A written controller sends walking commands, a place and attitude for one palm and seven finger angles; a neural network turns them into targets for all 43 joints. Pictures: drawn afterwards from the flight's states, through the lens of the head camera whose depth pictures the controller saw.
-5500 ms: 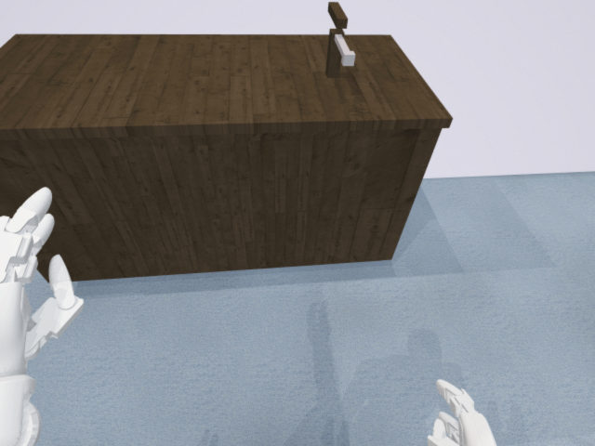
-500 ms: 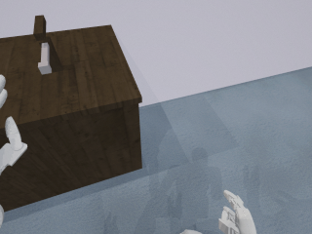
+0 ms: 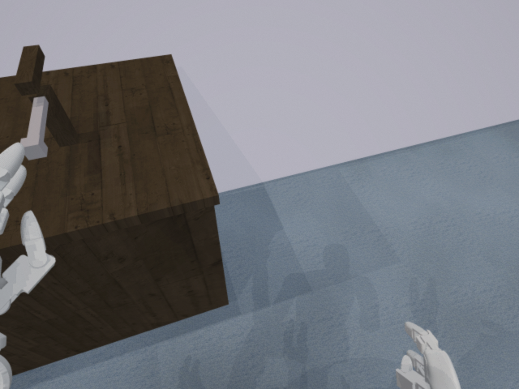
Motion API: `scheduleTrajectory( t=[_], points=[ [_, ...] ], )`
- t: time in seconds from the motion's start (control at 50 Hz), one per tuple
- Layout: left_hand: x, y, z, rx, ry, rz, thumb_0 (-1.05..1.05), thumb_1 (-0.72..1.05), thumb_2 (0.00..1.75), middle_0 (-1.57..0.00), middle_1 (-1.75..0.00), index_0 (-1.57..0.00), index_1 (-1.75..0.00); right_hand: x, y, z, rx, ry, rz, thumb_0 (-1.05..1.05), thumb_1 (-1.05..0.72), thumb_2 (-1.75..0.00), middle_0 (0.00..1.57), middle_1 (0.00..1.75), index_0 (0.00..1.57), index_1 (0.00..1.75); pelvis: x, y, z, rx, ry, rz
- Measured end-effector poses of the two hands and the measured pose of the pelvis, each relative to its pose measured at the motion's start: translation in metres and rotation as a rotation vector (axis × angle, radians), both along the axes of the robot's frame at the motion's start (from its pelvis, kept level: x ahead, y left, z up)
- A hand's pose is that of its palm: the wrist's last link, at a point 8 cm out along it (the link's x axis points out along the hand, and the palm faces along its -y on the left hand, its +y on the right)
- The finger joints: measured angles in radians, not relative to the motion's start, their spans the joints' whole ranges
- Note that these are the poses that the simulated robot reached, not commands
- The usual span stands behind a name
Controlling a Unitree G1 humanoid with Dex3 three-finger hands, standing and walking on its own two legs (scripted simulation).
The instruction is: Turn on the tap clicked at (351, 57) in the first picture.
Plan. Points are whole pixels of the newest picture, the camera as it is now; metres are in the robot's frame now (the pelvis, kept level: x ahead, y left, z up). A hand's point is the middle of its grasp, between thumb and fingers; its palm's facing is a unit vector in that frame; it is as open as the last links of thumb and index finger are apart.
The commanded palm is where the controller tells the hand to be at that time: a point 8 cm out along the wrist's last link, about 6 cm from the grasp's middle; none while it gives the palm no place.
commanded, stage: come to a stop and stand still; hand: left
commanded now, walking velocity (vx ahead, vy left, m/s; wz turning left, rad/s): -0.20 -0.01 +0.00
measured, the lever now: (34, 147) +0.45 +0.41 +0.10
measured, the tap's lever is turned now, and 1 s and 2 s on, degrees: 0 0 0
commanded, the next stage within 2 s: look again from close up in 1.50 s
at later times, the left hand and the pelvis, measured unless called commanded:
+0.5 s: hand (61, 264) +0.22 +0.23 +0.16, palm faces +0.40 -0.83 -0.39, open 7.4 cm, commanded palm +0.17 +0.27 +0.18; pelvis +0.01 -0.01 +0.00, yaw +0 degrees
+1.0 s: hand (24, 223) +0.26 +0.28 +0.18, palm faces +0.38 -0.81 -0.44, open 7.4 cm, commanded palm +0.19 +0.30 +0.18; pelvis +0.02 +0.03 +0.01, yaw -2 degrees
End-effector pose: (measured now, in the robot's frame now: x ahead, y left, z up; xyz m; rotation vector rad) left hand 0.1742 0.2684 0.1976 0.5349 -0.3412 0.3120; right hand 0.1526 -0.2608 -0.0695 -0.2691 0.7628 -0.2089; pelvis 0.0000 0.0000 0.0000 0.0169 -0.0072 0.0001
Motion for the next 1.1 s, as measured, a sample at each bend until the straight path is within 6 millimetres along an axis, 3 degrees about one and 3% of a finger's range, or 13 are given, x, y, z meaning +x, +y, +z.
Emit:
scheduleTrajectory(
  t=[0.14,0.28,0.38,0.5,0.58,0.62,0.68,0.76,0.82,0.96,1.02,1.1],
  points=[
    [0.021,0.023,-0.008,-0.048,-0.030,0.042,0.01,0.89,0.90,-0.22,-0.30,-0.22,-0.30,0.026,0.032,0.005,0.044,-0.053,0.030,0.01,-0.90,-0.90,0.20,0.29,0.19,0.30,0.016,0.005,-0.002,-0.006,-0.014,0.006],
    [0.014,0.000,-0.006,-0.038,0.017,0.036,0.02,0.89,0.90,-0.21,-0.30,-0.21,-0.30,0.029,0.060,-0.005,0.159,-0.069,0.117,0.01,-0.90,-0.89,0.20,0.29,0.20,0.30,0.013,-0.009,0.000,-0.026,-0.027,0.008],
    [0.003,-0.012,-0.009,-0.059,0.051,0.044,0.01,0.89,0.90,-0.22,-0.30,-0.22,-0.30,0.020,0.050,-0.015,0.166,-0.034,0.115,0.01,-0.90,-0.89,0.21,0.30,0.20,0.30,0.010,-0.016,0.000,-0.035,-0.012,0.004],
    [0.002,-0.004,-0.018,-0.099,0.067,0.066,0.01,0.89,0.90,-0.22,-0.30,-0.22,-0.30,0.001,0.023,-0.016,0.092,0.013,0.051,0.01,-0.90,-0.89,0.21,0.30,0.20,0.30,0.006,-0.014,0.001,-0.030,-0.024,-0.004],
    [0.024,0.026,0.014,0.019,-0.115,0.071,0.02,0.88,0.90,-0.22,-0.30,-0.22,-0.30,-0.010,0.016,-0.010,0.039,0.003,0.091,0.01,-0.90,-0.90,0.20,0.29,0.20,0.30,-0.004,-0.018,-0.003,-0.033,-0.015,0.004],
    [0.033,0.035,0.021,-0.004,-0.186,0.077,0.02,0.89,0.90,-0.22,-0.30,-0.22,-0.30,-0.013,0.013,-0.005,0.035,-0.014,0.091,0.01,-0.90,-0.90,0.20,0.29,0.20,0.30,-0.007,-0.015,-0.003,-0.040,-0.011,-0.019],
    [0.040,0.023,0.011,-0.072,-0.164,0.009,0.01,0.90,0.90,-0.21,-0.30,-0.21,-0.30,-0.020,0.012,0.003,0.037,-0.048,0.052,0.01,-0.90,-0.90,0.20,0.29,0.20,0.30,-0.006,-0.003,-0.002,-0.048,-0.010,-0.052],
    [0.041,-0.002,-0.018,-0.115,-0.003,-0.142,0.01,0.90,0.90,-0.21,-0.30,-0.21,-0.30,-0.029,0.019,0.010,0.025,-0.046,-0.006,0.01,-0.90,-0.90,0.20,0.29,0.20,0.30,0.002,0.012,0.002,-0.042,-0.003,-0.065],
    [0.040,0.004,-0.031,-0.078,0.101,-0.163,0.01,0.89,0.90,-0.22,-0.30,-0.21,-0.30,-0.030,0.029,0.010,0.020,-0.016,-0.020,0.01,-0.90,-0.90,0.20,0.29,0.20,0.30,0.007,0.018,0.005,-0.037,0.008,-0.063],
    [0.041,0.046,-0.009,0.008,0.041,-0.006,0.02,0.89,0.90,-0.22,-0.30,-0.22,-0.30,-0.004,0.059,-0.001,0.045,0.037,0.083,0.01,-0.90,-0.90,0.20,0.29,0.20,0.30,0.018,0.025,0.006,-0.039,0.024,-0.034],
    [0.043,0.047,-0.002,-0.016,-0.004,0.017,0.02,0.89,0.90,-0.22,-0.30,-0.22,-0.30,0.018,0.069,-0.002,0.066,0.016,0.123,0.01,-0.90,-0.90,0.21,0.30,0.20,0.30,0.025,0.028,0.007,-0.041,0.031,-0.032],
    [0.050,0.040,-0.011,-0.069,0.023,0.010,0.01,0.89,0.90,-0.21,-0.30,-0.21,-0.30,0.047,0.077,0.004,0.083,-0.038,0.143,0.01,-0.90,-0.89,0.21,0.30,0.20,0.30,0.034,0.029,0.008,-0.042,0.036,-0.034]
  ],
)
